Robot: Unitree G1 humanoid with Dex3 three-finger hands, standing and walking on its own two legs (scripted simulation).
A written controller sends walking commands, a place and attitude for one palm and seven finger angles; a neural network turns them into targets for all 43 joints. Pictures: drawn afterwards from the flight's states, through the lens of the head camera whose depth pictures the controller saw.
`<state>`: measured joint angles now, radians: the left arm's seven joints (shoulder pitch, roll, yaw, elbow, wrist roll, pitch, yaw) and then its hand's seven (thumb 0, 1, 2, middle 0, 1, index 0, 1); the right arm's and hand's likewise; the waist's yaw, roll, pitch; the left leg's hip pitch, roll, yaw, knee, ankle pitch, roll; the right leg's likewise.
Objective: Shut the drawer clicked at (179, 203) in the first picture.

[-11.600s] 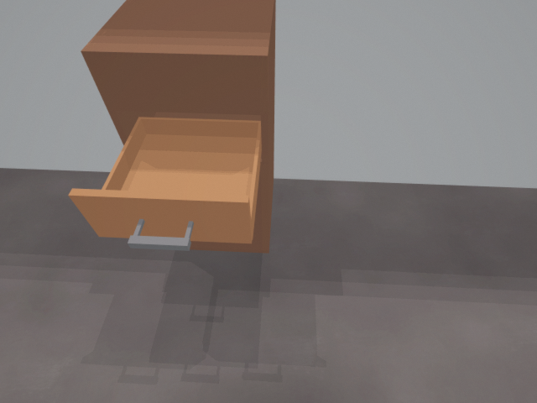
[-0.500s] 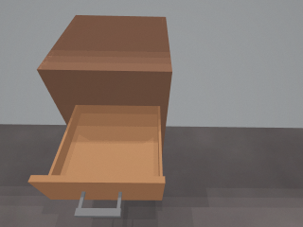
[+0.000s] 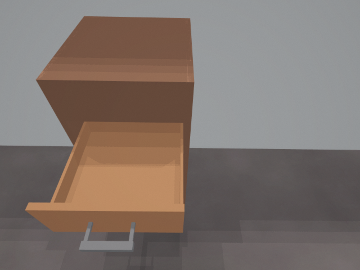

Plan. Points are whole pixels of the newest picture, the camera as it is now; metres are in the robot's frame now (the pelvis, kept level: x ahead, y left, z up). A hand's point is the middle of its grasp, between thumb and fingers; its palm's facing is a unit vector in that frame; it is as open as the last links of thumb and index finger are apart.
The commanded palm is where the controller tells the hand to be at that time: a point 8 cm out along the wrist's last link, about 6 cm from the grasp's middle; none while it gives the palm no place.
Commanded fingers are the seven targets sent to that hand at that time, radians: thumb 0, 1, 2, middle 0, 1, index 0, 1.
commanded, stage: come to a stop and stand still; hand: left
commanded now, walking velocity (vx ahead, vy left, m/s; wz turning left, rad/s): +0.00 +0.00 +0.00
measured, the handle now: (109, 236) +0.22 +0.20 -0.13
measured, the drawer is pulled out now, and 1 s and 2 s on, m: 0.30 0.30 0.26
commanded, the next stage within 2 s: look again from close up in 0.46 s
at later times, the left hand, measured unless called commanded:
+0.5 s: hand out of the picture -0.02 +0.15 -0.18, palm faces +0.02 -0.98 -0.17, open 7.3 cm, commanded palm none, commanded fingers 0.00 0.90 0.90 -0.20 -0.30 -0.20 -0.30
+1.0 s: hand out of the picture -0.02 +0.15 -0.18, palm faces +0.02 -0.99 -0.17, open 7.3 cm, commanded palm none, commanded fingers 0.00 0.90 0.90 -0.20 -0.30 -0.20 -0.30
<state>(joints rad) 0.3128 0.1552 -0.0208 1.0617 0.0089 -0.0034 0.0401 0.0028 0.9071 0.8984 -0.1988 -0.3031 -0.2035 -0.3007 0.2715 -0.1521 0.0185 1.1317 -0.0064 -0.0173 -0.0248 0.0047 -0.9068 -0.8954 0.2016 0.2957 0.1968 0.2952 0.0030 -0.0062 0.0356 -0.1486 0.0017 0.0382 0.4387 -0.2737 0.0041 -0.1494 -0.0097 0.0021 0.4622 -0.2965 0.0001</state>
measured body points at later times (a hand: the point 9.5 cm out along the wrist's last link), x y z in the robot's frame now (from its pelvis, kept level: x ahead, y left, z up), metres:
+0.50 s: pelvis -0.01 -0.01 +0.00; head +0.01 -0.01 +0.45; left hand -0.02 +0.20 -0.16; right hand -0.02 -0.22 -0.16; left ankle -0.02 +0.12 -0.74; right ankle -0.03 -0.12 -0.74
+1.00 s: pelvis -0.01 -0.01 +0.00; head +0.00 -0.01 +0.45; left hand -0.02 +0.20 -0.16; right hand -0.03 -0.22 -0.16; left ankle -0.02 +0.12 -0.74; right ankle -0.03 -0.12 -0.74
